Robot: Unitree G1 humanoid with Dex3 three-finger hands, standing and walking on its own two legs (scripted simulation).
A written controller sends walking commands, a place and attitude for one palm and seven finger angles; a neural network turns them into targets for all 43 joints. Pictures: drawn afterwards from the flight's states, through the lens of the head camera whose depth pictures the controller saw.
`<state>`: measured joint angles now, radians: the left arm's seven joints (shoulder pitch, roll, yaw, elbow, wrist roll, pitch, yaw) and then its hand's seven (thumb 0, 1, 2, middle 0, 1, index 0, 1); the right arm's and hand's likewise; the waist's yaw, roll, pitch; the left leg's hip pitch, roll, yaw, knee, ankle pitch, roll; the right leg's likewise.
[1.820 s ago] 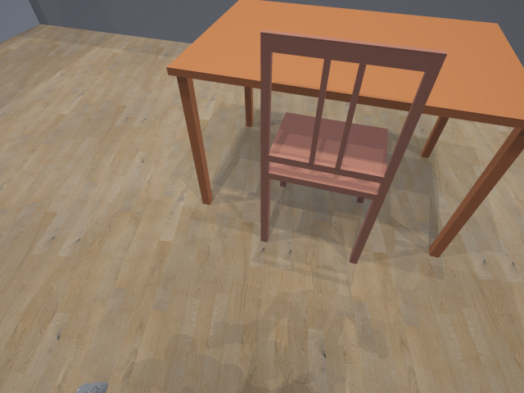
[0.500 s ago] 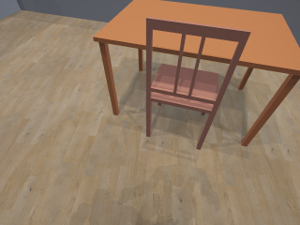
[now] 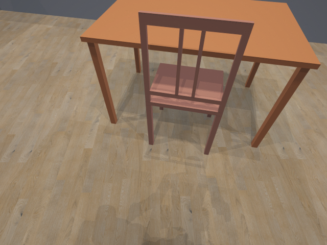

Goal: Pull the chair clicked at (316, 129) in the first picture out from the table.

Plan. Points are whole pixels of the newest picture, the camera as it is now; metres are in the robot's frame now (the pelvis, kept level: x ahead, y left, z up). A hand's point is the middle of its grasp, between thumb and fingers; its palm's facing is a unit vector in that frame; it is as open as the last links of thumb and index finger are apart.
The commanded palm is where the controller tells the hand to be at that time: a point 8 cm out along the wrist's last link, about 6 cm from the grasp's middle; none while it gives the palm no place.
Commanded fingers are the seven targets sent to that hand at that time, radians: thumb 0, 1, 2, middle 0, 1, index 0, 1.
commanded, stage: walk to a spot facing it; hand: left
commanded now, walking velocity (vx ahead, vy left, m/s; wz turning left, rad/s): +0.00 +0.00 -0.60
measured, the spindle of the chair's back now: (179, 65) +0.88 +0.00 -0.06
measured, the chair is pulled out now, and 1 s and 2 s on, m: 0.00 0.00 0.00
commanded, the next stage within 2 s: turn to face it in 0.84 s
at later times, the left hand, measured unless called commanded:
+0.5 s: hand out of the picture +0.05 +0.20 -0.16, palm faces -0.14 -0.96 -0.24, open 7.3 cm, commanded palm none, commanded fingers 0.00 0.90 0.90 -0.20 -0.30 -0.20 -0.30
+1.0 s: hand (152, 202) +0.28 +0.06 -0.18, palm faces -0.58 -0.79 -0.21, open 7.3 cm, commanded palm none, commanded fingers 0.00 0.90 0.90 -0.20 -0.30 -0.20 -0.30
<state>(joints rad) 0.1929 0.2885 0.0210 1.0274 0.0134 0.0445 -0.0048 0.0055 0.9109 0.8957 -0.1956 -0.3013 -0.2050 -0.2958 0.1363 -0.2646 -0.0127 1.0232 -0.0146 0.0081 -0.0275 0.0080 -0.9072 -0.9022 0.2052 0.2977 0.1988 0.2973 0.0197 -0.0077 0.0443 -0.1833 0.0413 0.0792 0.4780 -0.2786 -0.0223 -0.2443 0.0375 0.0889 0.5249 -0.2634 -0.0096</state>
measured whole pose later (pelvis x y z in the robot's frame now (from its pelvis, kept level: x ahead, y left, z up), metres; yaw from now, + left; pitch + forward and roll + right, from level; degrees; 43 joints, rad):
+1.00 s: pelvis +0.06 -0.03 -0.02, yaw -33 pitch +0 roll -1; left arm 0.10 0.25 0.05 0.88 0.02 0.01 -0.04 0.01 0.91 0.90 -0.19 -0.30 -0.20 -0.30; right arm 0.38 -0.20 -0.03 0.99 -0.01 0.00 -0.03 0.01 -0.91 -0.90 0.21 0.30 0.20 0.30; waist -0.04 -0.01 0.12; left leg -0.13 0.14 0.20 0.80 -0.53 -0.05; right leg -0.42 -0.01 -0.11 0.64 -0.19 -0.06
